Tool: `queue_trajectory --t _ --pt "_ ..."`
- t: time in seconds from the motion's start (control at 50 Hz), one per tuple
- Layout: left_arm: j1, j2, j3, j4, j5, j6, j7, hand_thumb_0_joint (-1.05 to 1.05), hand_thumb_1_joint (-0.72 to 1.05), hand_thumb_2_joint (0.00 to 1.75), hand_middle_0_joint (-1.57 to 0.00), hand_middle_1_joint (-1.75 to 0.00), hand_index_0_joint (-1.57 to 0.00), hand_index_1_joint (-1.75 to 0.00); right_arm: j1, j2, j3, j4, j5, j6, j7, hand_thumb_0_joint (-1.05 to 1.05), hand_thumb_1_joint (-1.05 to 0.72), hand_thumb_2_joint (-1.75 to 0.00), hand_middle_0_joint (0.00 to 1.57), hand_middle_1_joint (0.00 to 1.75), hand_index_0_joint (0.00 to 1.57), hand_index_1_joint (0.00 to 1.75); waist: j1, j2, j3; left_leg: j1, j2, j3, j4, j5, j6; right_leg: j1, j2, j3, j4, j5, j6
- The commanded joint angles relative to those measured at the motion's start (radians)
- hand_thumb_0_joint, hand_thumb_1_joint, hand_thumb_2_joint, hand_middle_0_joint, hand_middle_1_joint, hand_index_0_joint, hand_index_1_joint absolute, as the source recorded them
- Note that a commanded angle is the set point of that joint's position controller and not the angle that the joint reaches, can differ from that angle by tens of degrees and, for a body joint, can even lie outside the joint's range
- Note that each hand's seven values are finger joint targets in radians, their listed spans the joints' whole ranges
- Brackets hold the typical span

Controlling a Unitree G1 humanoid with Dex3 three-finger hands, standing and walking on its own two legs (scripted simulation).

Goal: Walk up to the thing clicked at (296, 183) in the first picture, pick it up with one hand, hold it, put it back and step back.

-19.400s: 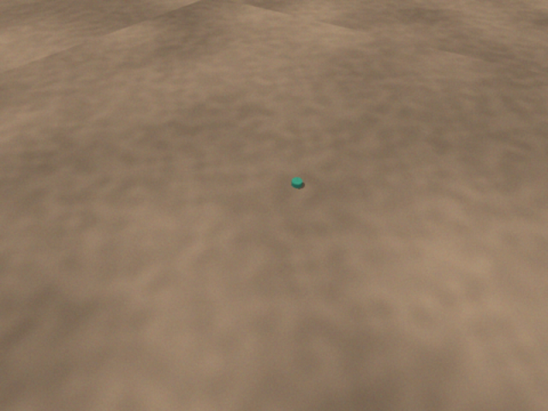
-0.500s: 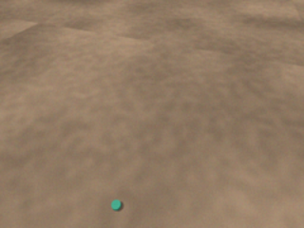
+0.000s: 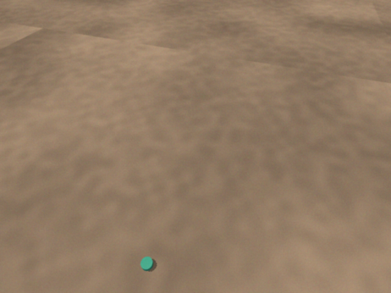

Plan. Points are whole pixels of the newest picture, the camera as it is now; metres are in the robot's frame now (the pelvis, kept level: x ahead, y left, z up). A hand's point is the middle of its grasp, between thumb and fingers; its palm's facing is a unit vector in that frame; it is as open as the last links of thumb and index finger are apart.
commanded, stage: stand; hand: left
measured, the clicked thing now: (147, 263) +0.43 +0.26 -0.77
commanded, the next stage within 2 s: none
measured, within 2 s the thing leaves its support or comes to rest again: neither
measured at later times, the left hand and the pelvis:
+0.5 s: hand out of the picture +0.07 +0.26 -0.15, palm faces -0.03 -0.93 -0.35, open 7.4 cm; pelvis +0.00 +0.00 +0.00, yaw +0 degrees
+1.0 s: hand out of the picture +0.07 +0.26 -0.16, palm faces -0.04 -0.94 -0.35, open 7.4 cm; pelvis +0.00 +0.00 +0.00, yaw +0 degrees
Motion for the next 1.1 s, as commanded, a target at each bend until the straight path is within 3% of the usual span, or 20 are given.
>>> queue_trajectory --t 0.0,0.1,0.24,0.54,0.68,0.78,1.0,1.08 --pt "-0.029 0.215 0.039 -0.061 -0.004 -0.02 0.013 0.0 0.9 0.9 -0.2 -0.3 -0.2 -0.3 -0.038 -0.213 -0.038 -0.058 -0.003 -0.02 -0.013 0.0 -0.9 -0.9 0.2 0.3 0.2 0.3 -0.002 0.004 -0.074 -0.005 0.086 -0.048 -0.051 0.119 0.051 0.012 -0.104 0.069 -0.052 0.117 -0.039" --pt "-0.033 0.224 0.043 -0.062 -0.004 -0.019 0.012 0.0 0.9 0.9 -0.2 -0.3 -0.2 -0.3 -0.03 -0.211 -0.036 -0.057 -0.004 -0.021 -0.012 0.0 -0.9 -0.9 0.2 0.3 0.2 0.3 -0.003 -0.004 -0.069 -0.007 0.086 -0.049 -0.061 0.108 0.05 0.011 -0.102 0.071 -0.052 0.094 -0.043" --pt "-0.032 0.221 0.041 -0.066 -0.002 -0.021 0.014 0.0 0.9 0.9 -0.2 -0.3 -0.2 -0.3 -0.026 -0.211 -0.038 -0.06 -0.003 -0.022 -0.014 0.0 -0.9 -0.9 0.2 0.3 0.2 0.3 -0.004 -0.011 -0.096 0.012 0.092 -0.046 -0.044 0.166 0.052 0.031 -0.105 0.064 -0.037 0.161 -0.042" --pt "-0.024 0.228 0.041 -0.067 -0.001 -0.017 0.012 0.0 0.9 0.9 -0.2 -0.3 -0.2 -0.3 -0.031 -0.212 -0.04 -0.059 -0.005 -0.02 -0.011 0.0 -0.9 -0.9 0.2 0.3 0.2 0.3 0.001 -0.01 -0.06 -0.006 0.088 -0.05 -0.065 0.07 0.052 -0.007 -0.101 0.077 -0.063 0.042 -0.043" --pt "-0.022 0.225 0.038 -0.07 0.001 -0.019 0.014 0.0 0.9 0.9 -0.2 -0.3 -0.2 -0.3 -0.03 -0.213 -0.043 -0.063 -0.004 -0.019 -0.011 0.0 -0.9 -0.9 0.2 0.3 0.2 0.3 -0.004 -0.01 -0.087 0.013 0.089 -0.049 -0.048 0.121 0.054 0.009 -0.102 0.07 -0.053 0.106 -0.045" --pt "-0.021 0.226 0.04 -0.066 -0.003 -0.015 0.012 0.0 0.9 0.9 -0.2 -0.3 -0.2 -0.3 -0.017 -0.213 -0.04 -0.056 -0.006 -0.019 -0.011 0.0 -0.9 -0.9 0.2 0.3 0.2 0.3 -0.002 -0.001 -0.049 -0.025 0.085 -0.05 -0.072 0.031 0.053 -0.009 -0.098 0.078 -0.063 0.014 -0.044" --pt "-0.017 0.222 0.039 -0.069 -0.001 -0.017 0.014 0.0 0.9 0.9 -0.2 -0.3 -0.2 -0.3 -0.021 -0.214 -0.042 -0.062 -0.003 -0.022 -0.016 0.0 -0.9 -0.9 0.2 0.3 0.2 0.3 -0.001 -0.008 -0.102 0.024 0.095 -0.046 -0.043 0.176 0.054 0.023 -0.101 0.064 -0.03 0.161 -0.043" --pt "-0.011 0.221 0.036 -0.066 -0.003 -0.018 0.015 0.0 0.9 0.9 -0.2 -0.3 -0.2 -0.3 -0.013 -0.209 -0.039 -0.058 -0.003 -0.02 -0.015 0.0 -0.9 -0.9 0.2 0.3 0.2 0.3 -0.002 -0.014 -0.076 0.007 0.09 -0.045 -0.048 0.153 0.051 0.017 -0.102 0.067 -0.043 0.148 -0.04"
